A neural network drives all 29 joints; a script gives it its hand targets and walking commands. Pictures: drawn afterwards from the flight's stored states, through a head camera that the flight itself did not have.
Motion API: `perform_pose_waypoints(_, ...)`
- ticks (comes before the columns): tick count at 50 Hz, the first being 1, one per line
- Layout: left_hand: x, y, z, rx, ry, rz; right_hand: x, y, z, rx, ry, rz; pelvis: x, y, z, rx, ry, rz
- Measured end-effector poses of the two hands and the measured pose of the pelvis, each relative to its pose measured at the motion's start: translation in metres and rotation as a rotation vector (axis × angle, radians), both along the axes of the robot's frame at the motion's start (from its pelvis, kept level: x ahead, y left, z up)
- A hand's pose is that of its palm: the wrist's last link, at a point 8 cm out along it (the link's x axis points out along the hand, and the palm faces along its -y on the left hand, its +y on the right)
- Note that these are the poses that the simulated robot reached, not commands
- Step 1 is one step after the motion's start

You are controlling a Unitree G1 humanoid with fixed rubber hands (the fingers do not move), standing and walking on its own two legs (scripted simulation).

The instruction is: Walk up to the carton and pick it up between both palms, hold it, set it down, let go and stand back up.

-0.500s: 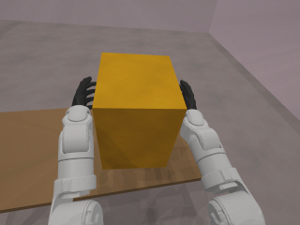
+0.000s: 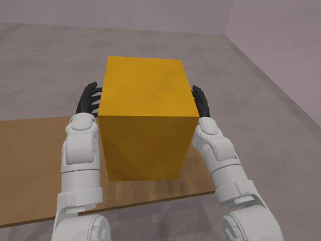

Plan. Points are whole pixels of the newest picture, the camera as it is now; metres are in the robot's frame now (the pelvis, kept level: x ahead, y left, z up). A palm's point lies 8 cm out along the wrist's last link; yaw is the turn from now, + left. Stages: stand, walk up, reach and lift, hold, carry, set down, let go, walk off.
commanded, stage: hold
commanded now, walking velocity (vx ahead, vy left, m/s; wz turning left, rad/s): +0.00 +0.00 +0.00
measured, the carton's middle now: (144, 120) +0.38 +0.02 +0.15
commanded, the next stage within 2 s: none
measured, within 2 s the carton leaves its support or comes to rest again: neither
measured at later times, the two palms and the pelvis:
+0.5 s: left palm (85, 114) +0.36 +0.15 +0.19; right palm (200, 117) +0.35 -0.12 +0.18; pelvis +0.00 +0.00 +0.00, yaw +0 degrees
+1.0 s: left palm (86, 114) +0.36 +0.15 +0.19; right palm (200, 117) +0.35 -0.12 +0.18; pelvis +0.00 +0.00 +0.00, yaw +0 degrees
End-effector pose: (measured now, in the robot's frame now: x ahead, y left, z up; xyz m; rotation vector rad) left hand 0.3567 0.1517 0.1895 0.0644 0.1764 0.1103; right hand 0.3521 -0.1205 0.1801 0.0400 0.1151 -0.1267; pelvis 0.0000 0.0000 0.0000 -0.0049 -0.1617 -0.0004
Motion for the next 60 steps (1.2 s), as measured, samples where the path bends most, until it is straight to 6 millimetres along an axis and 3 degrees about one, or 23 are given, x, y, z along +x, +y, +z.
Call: perform_pose_waypoints(60,0.0001,-0.0010,-0.0029,0.001,-0.002,-0.003,0.0003,-0.0012,0.0006,-0.006,-0.006,0.000,0.0024,-0.0018,0.0001,0.000,-0.005,0.002)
